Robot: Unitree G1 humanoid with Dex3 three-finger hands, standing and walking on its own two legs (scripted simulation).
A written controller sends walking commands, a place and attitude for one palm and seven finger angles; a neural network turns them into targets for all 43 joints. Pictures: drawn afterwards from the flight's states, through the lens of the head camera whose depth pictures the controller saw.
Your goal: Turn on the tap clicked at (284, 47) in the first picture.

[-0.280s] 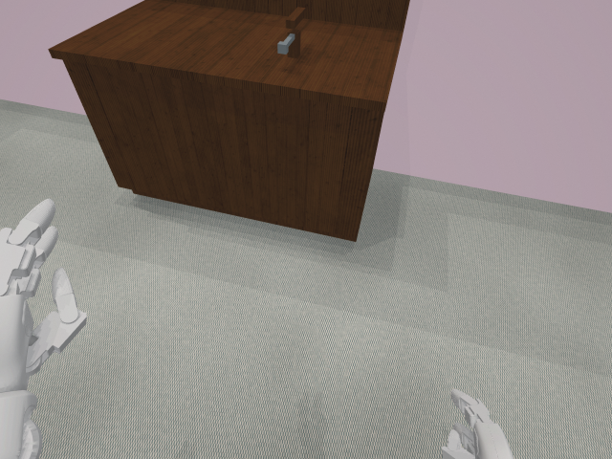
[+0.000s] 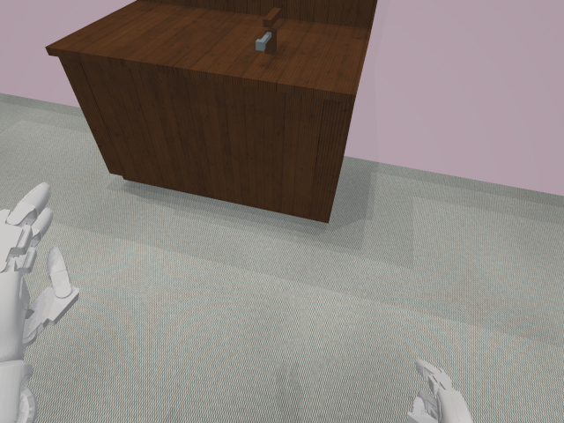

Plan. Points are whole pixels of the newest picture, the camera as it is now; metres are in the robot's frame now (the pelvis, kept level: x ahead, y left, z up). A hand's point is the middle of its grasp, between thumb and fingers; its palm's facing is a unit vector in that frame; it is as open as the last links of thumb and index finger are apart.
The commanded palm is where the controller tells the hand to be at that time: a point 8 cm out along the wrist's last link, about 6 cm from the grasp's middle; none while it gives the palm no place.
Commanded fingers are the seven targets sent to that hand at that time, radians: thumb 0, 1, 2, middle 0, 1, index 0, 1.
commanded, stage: look at it before walking up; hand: left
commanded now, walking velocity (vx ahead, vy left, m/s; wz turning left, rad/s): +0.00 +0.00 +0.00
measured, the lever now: (260, 45) +1.24 +0.16 +0.03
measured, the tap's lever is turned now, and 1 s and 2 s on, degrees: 0 0 0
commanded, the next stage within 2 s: walk to a spot facing it in 0.12 s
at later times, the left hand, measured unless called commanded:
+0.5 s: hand (48, 297) +0.20 +0.26 +0.16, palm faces +0.48 -0.80 -0.36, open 7.4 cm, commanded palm +0.14 +0.30 +0.18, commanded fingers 0.00 0.90 0.90 -0.20 -0.30 -0.20 -0.30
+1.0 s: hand (52, 281) +0.22 +0.27 +0.16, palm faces +0.65 -0.62 -0.44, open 7.4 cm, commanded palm +0.15 +0.29 +0.18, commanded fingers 0.00 0.90 0.90 -0.20 -0.30 -0.20 -0.30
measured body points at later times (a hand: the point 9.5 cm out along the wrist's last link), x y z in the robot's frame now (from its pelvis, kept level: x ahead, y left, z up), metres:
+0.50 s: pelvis +0.01 +0.01 -0.02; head +0.00 +0.02 +0.43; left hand +0.17 +0.30 +0.17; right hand +0.17 -0.23 -0.10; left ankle +0.03 +0.12 -0.74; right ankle +0.03 -0.13 -0.74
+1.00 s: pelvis +0.10 -0.03 -0.01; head +0.12 -0.04 +0.44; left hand +0.18 +0.30 +0.18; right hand +0.34 -0.20 -0.11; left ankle +0.04 +0.09 -0.64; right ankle +0.14 -0.12 -0.74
